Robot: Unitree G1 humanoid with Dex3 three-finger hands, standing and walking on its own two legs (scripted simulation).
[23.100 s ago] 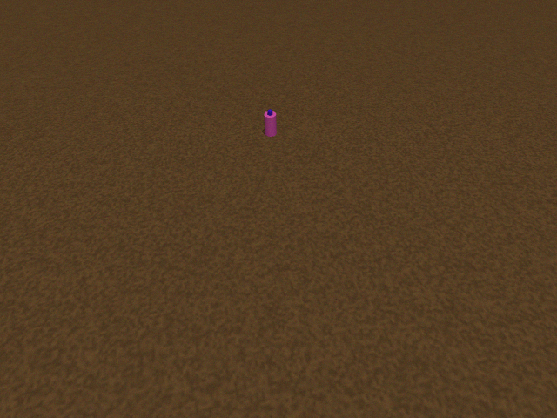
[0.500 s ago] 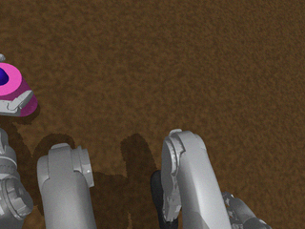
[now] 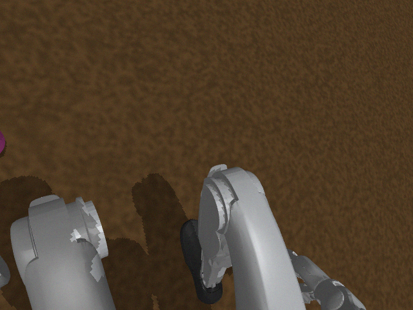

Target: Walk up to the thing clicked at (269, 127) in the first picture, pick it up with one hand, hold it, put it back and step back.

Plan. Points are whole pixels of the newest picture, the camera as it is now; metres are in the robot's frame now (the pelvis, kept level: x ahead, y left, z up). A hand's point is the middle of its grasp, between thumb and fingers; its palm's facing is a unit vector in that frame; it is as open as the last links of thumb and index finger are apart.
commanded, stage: lower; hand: left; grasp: from the side
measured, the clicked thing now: out of the picture +0.45 +0.32 -0.15
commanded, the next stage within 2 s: loosen in 0.86 s
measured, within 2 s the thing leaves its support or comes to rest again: rests again in 1.16 s
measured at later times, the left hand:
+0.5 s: hand out of the picture +0.46 +0.32 -0.15, palm faces +0.42 -0.91 -0.03, open 10.5 cm
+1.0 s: hand out of the picture +0.46 +0.32 -0.17, palm faces +0.43 -0.90 -0.03, open 10.5 cm
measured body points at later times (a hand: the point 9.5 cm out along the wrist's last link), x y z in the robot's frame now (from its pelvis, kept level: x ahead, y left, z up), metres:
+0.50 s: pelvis -0.01 +0.01 +0.00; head +0.24 +0.17 +0.34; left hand +0.43 +0.36 -0.15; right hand +0.14 -0.25 -0.05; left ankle +0.08 +0.14 -0.25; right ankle +0.12 -0.13 -0.25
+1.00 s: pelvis -0.01 +0.02 +0.00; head +0.24 +0.19 +0.33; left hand +0.43 +0.36 -0.17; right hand +0.14 -0.24 -0.04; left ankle +0.08 +0.14 -0.25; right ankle +0.12 -0.12 -0.25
